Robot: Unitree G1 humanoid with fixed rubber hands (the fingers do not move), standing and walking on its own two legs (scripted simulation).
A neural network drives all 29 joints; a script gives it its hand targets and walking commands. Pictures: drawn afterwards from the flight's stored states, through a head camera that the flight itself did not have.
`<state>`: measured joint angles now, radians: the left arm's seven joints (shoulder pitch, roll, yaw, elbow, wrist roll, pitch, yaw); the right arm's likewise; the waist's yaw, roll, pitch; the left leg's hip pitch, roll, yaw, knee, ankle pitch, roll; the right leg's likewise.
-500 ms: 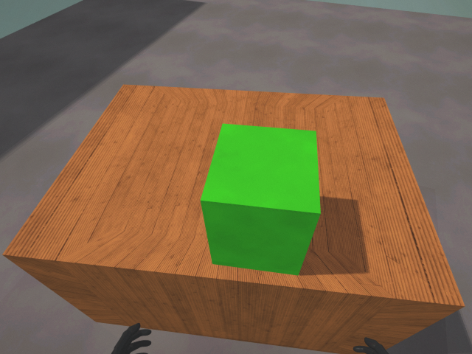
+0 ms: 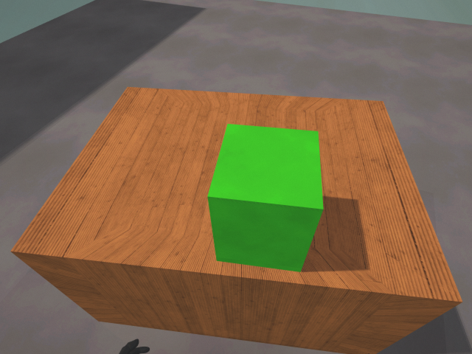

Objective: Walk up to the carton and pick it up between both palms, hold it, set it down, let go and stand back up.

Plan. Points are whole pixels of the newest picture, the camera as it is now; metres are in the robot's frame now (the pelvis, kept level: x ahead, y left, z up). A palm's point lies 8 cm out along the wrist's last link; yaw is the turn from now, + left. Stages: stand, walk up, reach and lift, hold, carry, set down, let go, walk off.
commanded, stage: stand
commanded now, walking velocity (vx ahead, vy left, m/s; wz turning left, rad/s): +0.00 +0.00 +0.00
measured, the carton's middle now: (264, 199) +0.45 -0.05 -0.04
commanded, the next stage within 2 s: walk up in 0.36 s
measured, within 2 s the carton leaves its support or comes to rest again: neither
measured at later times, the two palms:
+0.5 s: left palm out of the picture +0.09 +0.23 -0.12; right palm out of the picture +0.06 -0.24 -0.12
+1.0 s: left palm out of the picture -0.03 +0.31 -0.16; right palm out of the picture -0.02 -0.20 -0.12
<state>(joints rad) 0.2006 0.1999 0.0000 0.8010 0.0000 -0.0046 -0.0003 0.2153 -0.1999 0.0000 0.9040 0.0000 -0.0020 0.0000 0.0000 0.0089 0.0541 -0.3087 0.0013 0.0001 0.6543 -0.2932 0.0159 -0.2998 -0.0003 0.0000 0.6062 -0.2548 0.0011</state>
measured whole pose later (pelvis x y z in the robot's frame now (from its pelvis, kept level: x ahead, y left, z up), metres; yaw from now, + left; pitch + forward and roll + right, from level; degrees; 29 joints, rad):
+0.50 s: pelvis +0.00 +0.00 +0.01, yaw +0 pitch -2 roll -1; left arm 0.20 0.20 0.00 0.91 0.00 -0.02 0.00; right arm 0.22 -0.20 0.00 0.98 0.00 -0.02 0.00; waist 0.00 0.01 0.01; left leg -0.31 0.00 0.00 0.58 -0.25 0.02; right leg -0.30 0.00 0.00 0.53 -0.21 0.00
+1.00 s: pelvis -0.10 +0.06 -0.01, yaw +1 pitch -7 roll -4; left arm 0.19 0.25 0.00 0.90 0.00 0.06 0.06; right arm 0.19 -0.25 0.00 0.86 0.00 0.06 0.00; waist 0.00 -0.01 0.20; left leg -0.26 -0.02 0.02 0.79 -0.41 0.08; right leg -0.46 0.03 0.02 1.02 -0.44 0.02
